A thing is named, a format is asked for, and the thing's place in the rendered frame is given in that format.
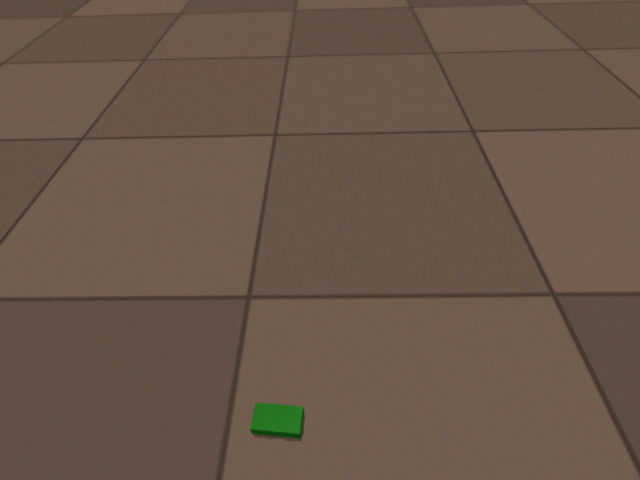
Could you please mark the small box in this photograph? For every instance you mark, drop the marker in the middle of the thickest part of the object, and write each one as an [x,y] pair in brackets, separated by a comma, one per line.
[277,420]

